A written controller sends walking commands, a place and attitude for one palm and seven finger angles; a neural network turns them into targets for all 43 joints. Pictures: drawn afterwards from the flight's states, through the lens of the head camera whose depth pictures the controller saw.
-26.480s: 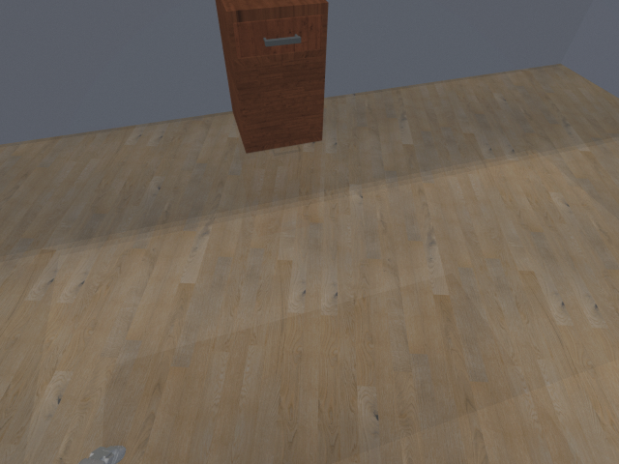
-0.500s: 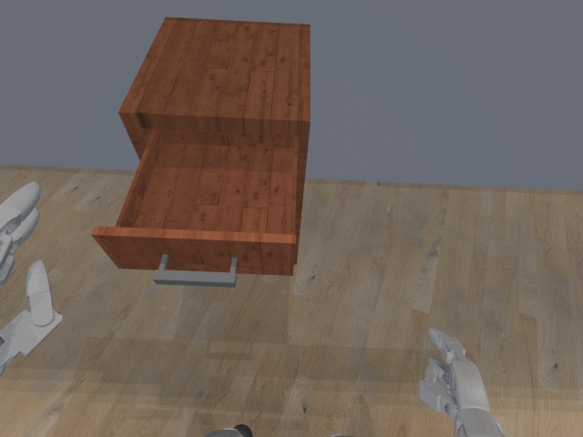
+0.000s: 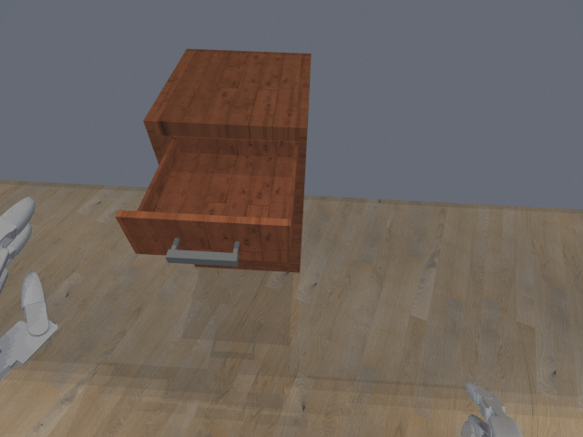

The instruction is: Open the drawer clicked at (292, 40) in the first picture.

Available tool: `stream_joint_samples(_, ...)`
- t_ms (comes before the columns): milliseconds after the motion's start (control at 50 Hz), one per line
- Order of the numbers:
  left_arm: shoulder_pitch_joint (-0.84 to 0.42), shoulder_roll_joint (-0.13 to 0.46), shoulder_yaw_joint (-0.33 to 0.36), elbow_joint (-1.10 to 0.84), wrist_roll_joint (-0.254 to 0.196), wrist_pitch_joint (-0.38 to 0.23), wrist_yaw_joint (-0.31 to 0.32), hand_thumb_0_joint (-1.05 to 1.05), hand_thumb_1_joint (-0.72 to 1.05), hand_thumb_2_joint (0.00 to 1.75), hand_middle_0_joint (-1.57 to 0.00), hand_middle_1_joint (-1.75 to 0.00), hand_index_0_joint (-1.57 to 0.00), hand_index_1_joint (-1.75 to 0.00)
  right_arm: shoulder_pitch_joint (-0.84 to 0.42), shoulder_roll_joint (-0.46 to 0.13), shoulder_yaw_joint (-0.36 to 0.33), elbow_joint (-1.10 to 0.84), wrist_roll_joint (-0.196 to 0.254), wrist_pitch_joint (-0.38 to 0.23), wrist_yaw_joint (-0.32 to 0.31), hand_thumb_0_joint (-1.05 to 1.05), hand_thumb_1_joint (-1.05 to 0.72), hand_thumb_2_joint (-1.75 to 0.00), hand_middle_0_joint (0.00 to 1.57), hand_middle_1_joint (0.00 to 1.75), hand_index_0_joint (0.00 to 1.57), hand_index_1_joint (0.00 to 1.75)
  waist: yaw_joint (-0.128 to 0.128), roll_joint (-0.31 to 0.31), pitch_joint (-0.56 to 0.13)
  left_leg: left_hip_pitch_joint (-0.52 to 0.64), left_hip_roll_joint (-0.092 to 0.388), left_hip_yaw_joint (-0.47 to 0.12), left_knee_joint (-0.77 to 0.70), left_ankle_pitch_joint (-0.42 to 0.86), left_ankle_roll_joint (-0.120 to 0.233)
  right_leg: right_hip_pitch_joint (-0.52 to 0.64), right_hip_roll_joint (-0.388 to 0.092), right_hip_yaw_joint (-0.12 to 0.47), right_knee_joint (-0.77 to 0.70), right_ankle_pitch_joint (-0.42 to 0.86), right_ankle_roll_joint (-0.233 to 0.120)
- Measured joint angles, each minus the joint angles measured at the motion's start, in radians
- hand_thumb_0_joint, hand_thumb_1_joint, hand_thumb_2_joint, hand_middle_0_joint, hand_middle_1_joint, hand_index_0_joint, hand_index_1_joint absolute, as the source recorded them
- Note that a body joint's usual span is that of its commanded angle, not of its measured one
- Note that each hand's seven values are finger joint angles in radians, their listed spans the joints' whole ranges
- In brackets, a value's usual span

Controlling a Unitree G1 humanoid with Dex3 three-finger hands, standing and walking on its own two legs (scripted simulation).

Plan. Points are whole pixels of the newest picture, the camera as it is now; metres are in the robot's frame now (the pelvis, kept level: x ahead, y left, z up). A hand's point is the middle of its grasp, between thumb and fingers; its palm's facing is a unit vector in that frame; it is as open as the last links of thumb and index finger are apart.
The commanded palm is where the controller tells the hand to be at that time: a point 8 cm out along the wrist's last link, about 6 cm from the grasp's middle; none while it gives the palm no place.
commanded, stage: stop stepping back and stand still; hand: left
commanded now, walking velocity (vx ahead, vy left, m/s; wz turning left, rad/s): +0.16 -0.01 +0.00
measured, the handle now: (204, 250) +0.54 +0.21 -0.18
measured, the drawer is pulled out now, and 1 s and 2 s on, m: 0.30 0.30 0.30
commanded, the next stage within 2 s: let the arm hang, fingers relaxed in 0.18 s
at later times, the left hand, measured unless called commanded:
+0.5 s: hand out of the picture +0.13 +0.20 -0.13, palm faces +0.06 -0.96 -0.26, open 7.4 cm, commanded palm none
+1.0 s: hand out of the picture -0.03 +0.18 -0.17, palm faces +0.06 -0.98 -0.21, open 7.3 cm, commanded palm none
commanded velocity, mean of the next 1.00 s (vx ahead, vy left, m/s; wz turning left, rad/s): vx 0.01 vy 0.00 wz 0.00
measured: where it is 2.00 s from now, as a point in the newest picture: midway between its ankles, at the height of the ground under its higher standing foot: outside the picture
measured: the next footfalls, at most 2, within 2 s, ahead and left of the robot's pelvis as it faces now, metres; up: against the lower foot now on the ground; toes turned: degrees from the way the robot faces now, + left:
none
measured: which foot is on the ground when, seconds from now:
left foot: down 0.00-1.00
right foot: down 0.00-1.00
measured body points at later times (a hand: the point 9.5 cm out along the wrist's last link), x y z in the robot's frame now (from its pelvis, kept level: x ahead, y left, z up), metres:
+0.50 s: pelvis +0.00 +0.00 -0.01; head +0.01 +0.00 +0.44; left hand +0.13 +0.25 -0.11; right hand +0.13 -0.22 -0.14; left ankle +0.00 +0.12 -0.73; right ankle +0.03 -0.11 -0.74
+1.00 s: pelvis +0.00 +0.00 +0.01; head +0.02 +0.00 +0.45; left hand -0.03 +0.23 -0.15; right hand -0.03 -0.20 -0.16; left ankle +0.00 +0.12 -0.73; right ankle +0.03 -0.11 -0.73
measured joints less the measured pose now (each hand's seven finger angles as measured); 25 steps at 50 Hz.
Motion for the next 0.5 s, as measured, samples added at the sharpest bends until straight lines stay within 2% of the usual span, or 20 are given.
stream_joint_samples(40, 0.001, 0.010, 0.014, 0.015, 0.000, 0.010, -0.002, 0.01, 0.89, 0.90, -0.22, -0.30, -0.21, -0.30, 0.003, 0.015, 0.009, -0.007, 0.005, -0.005, -0.001, 0.02, -0.91, -0.90, 0.19, 0.30, 0.20, 0.30, 0.000, 0.016, -0.003, -0.007, 0.010, -0.011, 0.046, -0.032, -0.012, 0.014, 0.011, -0.004, 0.006, -0.004, 0.002)
stream_joint_samples(80, -0.009, 0.009, 0.023, 0.033, -0.002, 0.012, -0.002, 0.01, 0.89, 0.90, -0.22, -0.30, -0.21, -0.30, 0.002, 0.030, 0.022, -0.004, 0.009, -0.008, 0.001, 0.02, -0.91, -0.90, 0.19, 0.30, 0.20, 0.30, 0.004, 0.037, 0.002, -0.016, 0.023, -0.025, 0.103, -0.066, -0.009, 0.038, 0.027, -0.011, -0.016, 0.078, -0.020)
stream_joint_samples(120, -0.030, -0.015, 0.016, 0.055, -0.002, 0.006, -0.003, 0.01, 0.89, 0.90, -0.22, -0.30, -0.21, -0.30, -0.006, 0.040, 0.031, 0.010, 0.010, -0.001, 0.008, 0.02, -0.91, -0.90, 0.19, 0.30, 0.20, 0.30, 0.018, 0.056, -0.003, -0.049, 0.025, -0.041, 0.180, -0.133, 0.020, 0.040, 0.041, -0.017, -0.017, 0.077, -0.043)
stream_joint_samples(180, -0.064, -0.068, -0.011, 0.075, 0.003, 0.011, -0.002, 0.01, 0.89, 0.90, -0.21, -0.30, -0.21, -0.30, -0.025, 0.057, 0.042, 0.032, 0.004, 0.022, 0.022, 0.02, -0.91, -0.90, 0.20, 0.30, 0.20, 0.30, 0.042, 0.048, 0.002, -0.113, -0.003, -0.039, 0.290, -0.172, 0.044, 0.054, 0.041, -0.008, -0.060, 0.090, -0.048)
stream_joint_samples(240, -0.064, -0.093, -0.035, 0.055, 0.007, 0.026, 0.005, 0.01, 0.89, 0.90, -0.21, -0.30, -0.21, -0.30, -0.031, 0.067, 0.070, 0.024, -0.007, 0.026, 0.024, 0.02, -0.90, -0.90, 0.20, 0.30, 0.20, 0.30, 0.045, 0.026, 0.011, -0.088, -0.013, -0.017, 0.123, -0.118, 0.061, 0.064, 0.036, -0.003, -0.086, 0.106, -0.039)
stream_joint_samples(280, -0.054, -0.089, -0.046, 0.029, 0.004, 0.031, 0.011, 0.01, 0.89, 0.90, -0.21, -0.30, -0.21, -0.30, -0.032, 0.073, 0.079, 0.010, -0.017, 0.020, 0.020, 0.02, -0.90, -0.90, 0.20, 0.30, 0.20, 0.30, 0.044, 0.019, 0.021, -0.075, -0.009, -0.014, 0.077, 0.014, 0.051, 0.054, 0.041, 0.005, -0.048, 0.044, -0.018)
stream_joint_samples(300, -0.081, -0.082, -0.067, 0.074, 0.025, 0.026, -0.003, 0.01, 0.89, 0.90, -0.21, -0.30, -0.21, -0.30, -0.033, 0.071, 0.070, 0.028, -0.023, 0.001, 0.037, 0.01, -0.90, -0.90, 0.20, 0.30, 0.20, 0.30, 0.041, 0.026, 0.014, -0.092, -0.009, -0.022, 0.089, 0.028, 0.044, 0.027, 0.042, 0.009, 0.013, -0.004, -0.007)
stream_joint_samples(320, -0.137, -0.080, -0.102, 0.164, 0.041, 0.047, -0.031, 0.01, 0.89, 0.90, -0.21, -0.30, -0.20, -0.30, -0.036, 0.063, 0.060, 0.054, -0.030, -0.001, 0.054, 0.01, -0.90, -0.90, 0.20, 0.30, 0.20, 0.30, 0.037, 0.039, 0.000, -0.115, -0.014, -0.038, 0.105, 0.024, 0.040, -0.005, 0.041, 0.025, 0.090, -0.057, 0.000)
stream_joint_samples(360, -0.268, -0.102, -0.176, 0.411, 0.052, 0.136, -0.076, 0.00, 0.90, 0.90, -0.21, -0.30, -0.20, -0.30, -0.047, 0.052, 0.051, 0.108, -0.048, 0.029, 0.068, 0.01, -0.90, -0.90, 0.20, 0.30, 0.20, 0.30, 0.030, 0.056, -0.024, -0.149, -0.034, -0.068, 0.125, 0.013, 0.040, -0.043, 0.034, 0.067, 0.190, -0.127, 0.010)
stream_joint_samples(400, -0.375, -0.137, -0.226, 0.679, 0.055, 0.218, -0.102, 0.00, 0.90, 0.90, -0.20, -0.30, -0.20, -0.30, -0.062, 0.053, 0.062, 0.153, -0.055, 0.065, 0.075, 0.01, -0.90, -0.90, 0.20, 0.30, 0.20, 0.30, 0.033, 0.044, -0.022, -0.156, -0.053, -0.074, 0.137, 0.007, 0.040, -0.021, 0.019, 0.097, 0.152, -0.085, 0.012)
stream_joint_samples(420, -0.407, -0.149, -0.244, 0.800, 0.055, 0.247, -0.110, 0.00, 0.90, 0.90, -0.20, -0.30, -0.20, -0.30, -0.068, 0.060, 0.070, 0.168, -0.054, 0.079, 0.077, 0.01, -0.90, -0.90, 0.20, 0.30, 0.20, 0.30, 0.037, 0.025, -0.014, -0.153, -0.062, -0.066, 0.148, 0.000, 0.038, 0.008, 0.010, 0.111, 0.092, 0.008, 0.011)
stream_joint_samples(460, -0.442, -0.179, -0.284, 1.030, 0.056, 0.284, -0.121, 0.00, 0.91, 0.90, -0.20, -0.30, -0.19, -0.30, -0.087, 0.070, 0.079, 0.197, -0.043, 0.099, 0.078, 0.01, -0.90, -0.90, 0.20, 0.30, 0.20, 0.30, 0.038, 0.015, 0.014, -0.142, -0.053, -0.051, 0.172, -0.020, 0.029, 0.044, 0.019, 0.126, 0.053, 0.009, 0.018)
stream_joint_samples(500, -0.442, -0.215, -0.333, 1.214, 0.052, 0.311, -0.136, 0.01, 0.91, 0.90, -0.20, -0.30, -0.19, -0.30, -0.092, 0.078, 0.077, 0.216, -0.036, 0.115, 0.074, 0.01, -0.90, -0.90, 0.20, 0.30, 0.20, 0.30, 0.023, 0.020, 0.042, -0.119, -0.033, -0.050, 0.162, -0.017, 0.016, 0.068, 0.038, 0.127, 0.036, -0.003, 0.017)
